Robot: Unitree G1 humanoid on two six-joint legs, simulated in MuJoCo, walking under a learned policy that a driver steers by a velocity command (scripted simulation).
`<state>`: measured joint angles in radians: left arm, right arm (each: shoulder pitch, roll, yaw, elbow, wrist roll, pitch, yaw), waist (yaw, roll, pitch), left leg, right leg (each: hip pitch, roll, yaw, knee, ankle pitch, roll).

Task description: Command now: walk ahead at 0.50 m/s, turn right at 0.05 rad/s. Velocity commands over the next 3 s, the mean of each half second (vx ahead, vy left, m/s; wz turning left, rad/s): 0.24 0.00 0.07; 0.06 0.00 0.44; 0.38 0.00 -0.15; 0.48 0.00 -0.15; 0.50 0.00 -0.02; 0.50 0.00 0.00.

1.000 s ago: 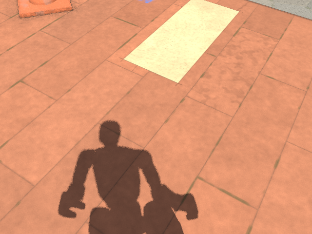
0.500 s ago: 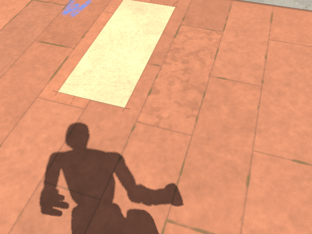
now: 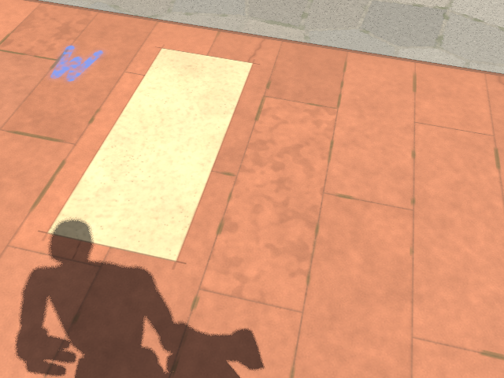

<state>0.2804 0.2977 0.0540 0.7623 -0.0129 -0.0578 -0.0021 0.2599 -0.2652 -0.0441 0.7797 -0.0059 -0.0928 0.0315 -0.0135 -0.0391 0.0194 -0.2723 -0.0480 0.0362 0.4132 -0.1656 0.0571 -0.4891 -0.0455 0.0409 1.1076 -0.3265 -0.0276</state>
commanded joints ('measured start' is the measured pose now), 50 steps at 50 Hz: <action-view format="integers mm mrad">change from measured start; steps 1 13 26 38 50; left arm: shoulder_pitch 5 -185 -239 -308 -307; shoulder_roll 63 58 93 69 71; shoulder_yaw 21 19 32 44 48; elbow -67 -112 -61 -45 14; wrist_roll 6 24 38 29 0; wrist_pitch -5 -32 28 75 28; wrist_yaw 5 -27 30 41 13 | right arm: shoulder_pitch -7 51 82 85 37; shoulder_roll -130 -173 -108 -306 -173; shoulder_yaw -28 -35 -42 -95 -55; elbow -44 51 17 -69 -51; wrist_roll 5 19 16 -34 9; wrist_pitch -19 39 157 130 72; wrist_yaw -5 -41 -81 -50 -77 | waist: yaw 16 -7 -29 -56 -49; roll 130 128 -109 337 206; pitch -25 -51 -109 -12 -42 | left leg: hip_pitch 121 237 -136 61 237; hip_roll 264 240 112 424 267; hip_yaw -280 -121 -49 -579 -391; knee -256 -57 616 -153 -225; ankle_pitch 111 526 -262 200 -245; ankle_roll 179 90 -131 278 147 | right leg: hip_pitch -158 48 155 -182 -130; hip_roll -75 24 -229 69 11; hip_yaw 26 -11 42 -70 -3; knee -61 -618 -878 -99 -366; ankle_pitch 82 378 263 -335 91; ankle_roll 23 -5 -215 84 85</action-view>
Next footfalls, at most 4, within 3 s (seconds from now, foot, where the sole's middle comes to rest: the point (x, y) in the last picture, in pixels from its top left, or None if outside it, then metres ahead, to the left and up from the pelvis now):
0.30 right None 0.32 -0.13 -0.78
0.72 left None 0.22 0.11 -0.78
1.26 right None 0.36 -0.08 -0.78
1.70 left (179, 320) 0.64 0.20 -0.78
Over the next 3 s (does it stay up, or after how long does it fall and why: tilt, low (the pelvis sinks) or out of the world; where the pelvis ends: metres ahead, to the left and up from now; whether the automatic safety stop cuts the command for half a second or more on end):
stays up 1.20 0.17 0.01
